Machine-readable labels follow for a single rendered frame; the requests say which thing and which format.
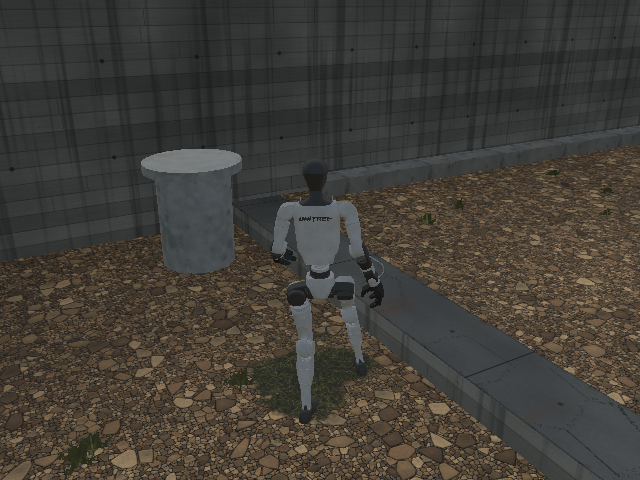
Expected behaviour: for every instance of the robot left hand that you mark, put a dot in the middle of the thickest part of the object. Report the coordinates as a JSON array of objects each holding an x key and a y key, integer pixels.
[{"x": 288, "y": 255}]

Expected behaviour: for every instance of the right robot upper arm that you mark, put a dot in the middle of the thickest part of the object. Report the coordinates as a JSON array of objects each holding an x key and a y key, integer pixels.
[{"x": 349, "y": 211}]

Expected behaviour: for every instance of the robot right hand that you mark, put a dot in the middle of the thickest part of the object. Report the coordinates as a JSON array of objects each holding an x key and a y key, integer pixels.
[{"x": 378, "y": 293}]

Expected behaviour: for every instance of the left robot forearm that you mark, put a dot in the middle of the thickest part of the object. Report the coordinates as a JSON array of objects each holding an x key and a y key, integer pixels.
[{"x": 275, "y": 256}]

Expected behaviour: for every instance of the humanoid robot torso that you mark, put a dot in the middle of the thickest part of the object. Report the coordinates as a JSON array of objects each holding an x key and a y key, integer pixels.
[{"x": 317, "y": 230}]

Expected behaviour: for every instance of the right robot forearm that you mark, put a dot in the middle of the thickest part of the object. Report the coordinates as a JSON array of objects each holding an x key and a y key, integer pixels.
[{"x": 367, "y": 268}]

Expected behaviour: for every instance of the left robot upper arm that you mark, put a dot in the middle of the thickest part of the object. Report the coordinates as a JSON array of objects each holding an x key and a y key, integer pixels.
[{"x": 284, "y": 214}]

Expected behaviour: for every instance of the right robot shin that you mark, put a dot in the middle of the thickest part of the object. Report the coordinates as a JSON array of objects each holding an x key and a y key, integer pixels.
[{"x": 355, "y": 337}]

